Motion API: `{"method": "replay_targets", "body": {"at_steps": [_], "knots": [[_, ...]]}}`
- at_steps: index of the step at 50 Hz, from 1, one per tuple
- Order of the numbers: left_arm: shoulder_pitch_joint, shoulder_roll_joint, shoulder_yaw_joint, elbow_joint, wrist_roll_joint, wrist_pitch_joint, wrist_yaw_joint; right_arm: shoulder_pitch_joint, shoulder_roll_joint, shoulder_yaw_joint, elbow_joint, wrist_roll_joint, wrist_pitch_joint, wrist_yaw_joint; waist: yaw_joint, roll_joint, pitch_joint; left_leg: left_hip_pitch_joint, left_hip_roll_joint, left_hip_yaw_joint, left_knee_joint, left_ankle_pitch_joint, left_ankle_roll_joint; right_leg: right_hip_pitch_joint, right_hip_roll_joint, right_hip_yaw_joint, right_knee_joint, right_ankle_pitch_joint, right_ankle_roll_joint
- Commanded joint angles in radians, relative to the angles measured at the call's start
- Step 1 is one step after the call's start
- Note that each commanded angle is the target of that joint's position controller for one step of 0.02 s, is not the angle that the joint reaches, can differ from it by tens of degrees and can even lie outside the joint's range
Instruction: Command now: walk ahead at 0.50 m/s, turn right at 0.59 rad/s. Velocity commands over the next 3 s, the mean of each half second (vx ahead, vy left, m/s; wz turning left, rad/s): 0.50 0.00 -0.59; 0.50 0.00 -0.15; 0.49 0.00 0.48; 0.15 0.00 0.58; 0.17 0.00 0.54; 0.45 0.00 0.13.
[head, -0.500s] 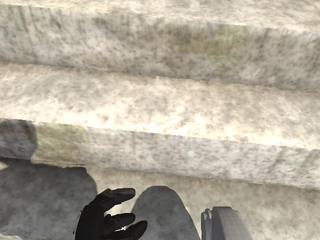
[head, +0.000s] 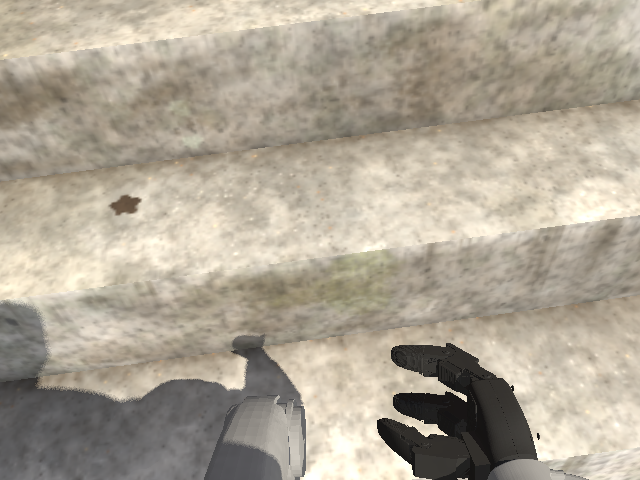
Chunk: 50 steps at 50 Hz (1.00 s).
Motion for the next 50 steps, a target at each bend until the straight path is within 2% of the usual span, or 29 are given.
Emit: {"method": "replay_targets", "body": {"at_steps": [1, 2, 4, 5, 6, 7, 8, 9, 10, 11, 12, 14, 17, 21, 27, 30, 31, 32, 33, 34, 35, 36, 37, 38, 39, 41, 43, 46, 50], "knots": [[0.111, 0.106, 0.04, -0.022, -0.01, 0.025, 0.058, -0.293, -0.007, 0.002, -0.179, 0.013, -0.001, 0.007, 0.021, -0.14, -0.023, 0.304, 0.0, 0.075, -0.355, -0.11, 0.014, -0.051, -0.232, 0.223, -0.445, 0.495, -0.14], [-0.055, 0.127, 0.046, -0.102, -0.035, 0.022, 0.061, -0.129, -0.058, -0.016, -0.11, 0.042, -0.008, 0.015, -0.087, -0.125, -0.096, 0.717, -0.046, 0.118, -0.706, -0.186, 0.041, -0.18, -0.191, 0.059, -0.387, 1.004, -0.095], [-0.074, 0.261, 0.091, -0.148, -0.034, -0.025, 0.048, 0.198, -0.173, -0.084, -0.038, 0.065, 0.002, -0.01, -0.226, -0.186, -0.404, 1.057, -0.117, 0.035, -0.835, -0.317, 0.038, 0.03, -0.255, 0.107, -0.041, 1.887, -0.114], [-0.146, 0.302, 0.107, -0.181, -0.049, -0.059, 0.022, 0.324, -0.26, -0.118, 0.004, 0.07, -0.001, -0.01, -0.304, -0.122, -0.498, 1.203, -0.111, -0.02, -1.032, -0.319, 0.035, 0.063, -0.244, 0.108, 0.185, 1.844, -0.11], [-0.189, 0.266, 0.105, -0.218, -0.041, -0.091, -0.005, 0.396, -0.344, -0.155, 0.047, 0.052, -0.004, -0.01, -0.332, 0.009, -0.545, 1.337, -0.008, -0.253, -1.213, -0.497, 0.064, -0.031, -0.169, 0.096, 0.492, 1.592, -0.09], [-0.215, 0.104, 0.08, -0.281, -0.024, -0.08, -0.045, 0.355, -0.406, -0.183, 0.088, 0.035, 0.004, -0.032, -0.264, 0.344, -0.504, 1.463, 0.286, -0.841, -1.562, -0.417, 0.244, -0.476, 0.065, 0.075, 0.984, 0.381, -0.004], [-0.249, 0.092, 0.075, -0.335, 0.046, -0.075, -0.047, 0.249, -0.335, -0.192, 0.063, 0.03, 0.029, -0.044, -0.215, 0.168, -0.481, 1.358, 0.32, -0.991, -1.689, -0.564, 0.23, -0.623, 0.027, 0.127, 1.462, 0.248, 0.013], [-0.318, 0.032, 0.055, -0.38, 0.061, -0.06, -0.041, 0.222, -0.277, -0.184, 0.141, 0.042, 0.036, -0.042, -0.174, 0.131, -0.337, 1.258, 0.283, -0.895, -1.657, -0.714, 0.214, -0.773, -0.008, 0.066, 1.648, 0.318, -0.007], [-0.313, -0.047, 0.017, -0.409, 0.07, -0.031, -0.027, 0.235, -0.209, -0.166, 0.237, 0.039, 0.024, -0.04, -0.093, -0.014, -0.108, 1.108, 0.268, -0.699, -1.619, -0.68, 0.15, -0.892, -0.028, 0.073, 1.682, 0.323, -0.032], [-0.299, -0.071, -0.008, -0.419, 0.066, -0.001, -0.017, 0.251, -0.145, -0.149, 0.307, 0.028, 0.012, -0.029, -0.049, -0.078, 0.005, 1.007, 0.252, -0.535, -1.613, -0.52, 0.083, -0.928, -0.041, 0.083, 1.695, 0.302, -0.044], [-0.255, -0.073, -0.018, -0.404, 0.043, 0.026, -0.016, 0.242, -0.08, -0.13, 0.353, 0.019, -0.004, -0.022, -0.002, -0.105, 0.063, 0.925, 0.228, -0.393, -1.63, -0.378, 0.04, -0.918, -0.044, 0.077, 1.722, 0.271, -0.034], [-0.235, -0.063, -0.03, -0.399, 0.012, 0.053, -0.008, 0.234, -0.095, -0.128, 0.396, 0.016, -0.046, -0.002, 0.031, -0.081, 0.13, 0.913, 0.218, -0.204, -1.729, -0.163, 0.03, -0.981, -0.075, 0.057, 1.656, 0.193, -0.014], [-0.338, 0.007, -0.019, -0.448, 0.013, 0.077, -0.004, 0.223, -0.214, -0.15, 0.396, 0.023, -0.099, 0.009, 0.047, -0.053, 0.136, 0.851, 0.207, -0.015, -1.845, -0.011, 0.016, -0.865, -0.102, 0.035, 1.355, 0.313, -0.004], [-0.417, 0.03, 0.02, -0.438, 0.033, 0.103, 0.016, 0.431, -0.329, -0.194, 0.426, 0.011, -0.135, 0.007, -0.052, 0.011, 0.071, 1.303, 0.284, -0.028, -1.927, -0.04, 0.067, -1.149, -0.101, 0.008, 1.605, 0.149, -0.025], [-0.75, -0.02, -0.003, -0.553, 0.028, 0.1, 0.017, 0.638, -0.307, -0.191, 0.492, -0.01, -0.134, 0.006, -0.169, 0.074, 0.141, 1.759, 0.368, 0.059, -2.029, 0.101, 0.017, -1.564, -0.159, -0.028, 1.71, -0.241, -0.042], [-0.894, -0.036, -0.032, -0.646, 0.026, 0.116, -0.001, 0.679, -0.291, -0.184, 0.54, 0.01, -0.107, -0.006, -0.196, 0.112, 0.187, 1.728, 0.296, 0.154, -2.147, 0.185, 0.007, -1.5, -0.209, -0.196, 1.43, -0.368, -0.038], [-0.84, -0.038, -0.052, -0.65, 0.016, 0.123, -0.036, 0.601, -0.283, -0.175, 0.524, 0.046, -0.082, -0.011, -0.146, 0.105, 0.19, 1.518, 0.23, 0.245, -2.26, 0.309, 0.043, -1.178, -0.249, -0.323, 1.091, -0.282, -0.054], [-0.788, -0.049, -0.057, -0.619, 0.01, 0.132, -0.05, 0.543, -0.282, -0.169, 0.489, 0.074, -0.067, -0.01, -0.14, 0.062, 0.105, 1.342, 0.19, 0.265, -2.272, 0.597, 0.071, -0.744, -0.209, -0.413, 0.881, -0.104, -0.071], [-0.609, -0.038, -0.042, -0.54, -0.016, 0.142, -0.048, 0.571, -0.351, -0.174, 0.468, 0.089, -0.073, -0.001, -0.097, 0.089, -0.071, 1.309, 0.225, 0.213, -2.078, 1.2, 0.114, -0.353, -0.107, -0.48, 0.796, -0.098, -0.063], [-0.246, 0.024, -0.005, -0.473, -0.024, 0.139, -0.031, 0.559, -0.506, -0.203, 0.431, 0.087, -0.106, 0.015, 0.037, 0.236, -0.305, 1.364, 0.285, 0.148, -1.774, 1.801, 0.092, -0.005, -0.008, -0.407, 0.769, -0.079, -0.068], [-0.041, 0.124, 0.034, -0.436, -0.022, 0.13, -0.018, 0.491, -0.592, -0.228, 0.396, 0.147, -0.149, 0.055, 0.17, 0.318, -0.473, 1.344, 0.213, 0.11, -1.489, 1.792, 0.035, 0.19, -0.017, -0.233, 0.555, 0.06, -0.09], [0.037, 0.209, 0.063, -0.389, 0.03, 0.118, -0.012, 0.467, -0.512, -0.217, 0.329, 0.168, -0.166, 0.087, 0.185, 0.176, -0.556, 0.947, 0.077, 0.014, -1.059, 1.084, -0.07, 0.499, -0.24, 0.236, 0.32, 0.073, -0.168], [-0.033, 0.357, 0.114, -0.416, 0.028, 0.118, -0.006, 0.425, -0.427, -0.207, 0.273, 0.152, -0.16, 0.107, 0.146, -0.086, -0.736, 0.922, -0.153, -0.082, -0.411, 0.088, -0.112, 0.448, -0.5, 0.673, 0.013, 0.188, -0.177], [-0.135, 0.349, 0.116, -0.414, 0.041, 0.101, -0.024, 0.392, -0.319, -0.197, 0.248, 0.117, -0.148, 0.08, 0.094, 0.023, -0.73, 0.87, -0.152, -0.313, -0.104, 0.131, -0.107, 0.341, -0.485, 0.621, 0.018, 0.127, -0.139], [-0.228, 0.309, 0.102, -0.37, 0.038, 0.085, -0.036, 0.331, -0.254, -0.186, 0.17, 0.09, -0.126, 0.059, 0.013, 0.028, -0.628, 0.793, -0.081, -0.255, -0.047, 0.211, -0.094, 0.228, -0.458, 0.546, 0.019, -0.108, -0.108], [-0.283, 0.155, 0.054, -0.262, 0.016, 0.056, -0.027, 0.264, -0.132, -0.148, 0.105, 0.043, -0.092, 0.032, -0.089, -0.043, -0.277, 0.626, -0.022, -0.227, -0.002, 0.255, -0.044, -0.048, -0.397, 0.378, 0.039, -0.168, -0.08], [-0.27, 0.031, 0.015, -0.201, 0.02, 0.026, -0.023, 0.362, -0.126, -0.127, 0.129, 0.026, -0.061, 0.023, -0.154, -0.016, -0.089, 0.547, -0.021, -0.198, -0.002, 0.186, -0.033, -0.221, -0.378, 0.189, 0.005, -0.08, -0.071], [-0.177, -0.008, -0.013, -0.117, 0.027, -0.024, -0.017, 0.287, -0.085, -0.105, 0.107, 0.05, -0.024, 0.002, -0.156, 0.005, 0.037, 0.378, -0.067, -0.236, 0.026, 0.138, -0.017, -0.291, -0.419, 0.058, -0.091, 0.052, -0.057], [-0.078, 0.051, -0.008, -0.039, 0.024, -0.048, -0.033, 0.172, -0.035, -0.096, 0.082, 0.057, 0.014, -0.031, -0.161, -0.037, 0.064, -0.008, -0.146, -0.2, 0.535, 0.044, 0.03, -0.132, -0.448, -0.056, -0.198, -0.036, -0.022]]}}
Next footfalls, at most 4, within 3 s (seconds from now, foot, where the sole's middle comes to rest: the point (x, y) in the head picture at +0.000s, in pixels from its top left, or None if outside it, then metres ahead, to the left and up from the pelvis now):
0.08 left None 0.21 0.12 -0.57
0.68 right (606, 381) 0.51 -0.32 -0.37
1.40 left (520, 163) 0.76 -0.19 -0.16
1.90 right None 0.80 -0.40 -0.16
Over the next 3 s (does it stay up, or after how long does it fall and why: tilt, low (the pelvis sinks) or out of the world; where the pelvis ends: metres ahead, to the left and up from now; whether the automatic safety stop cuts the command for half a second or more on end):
stays up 0.86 -0.23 0.74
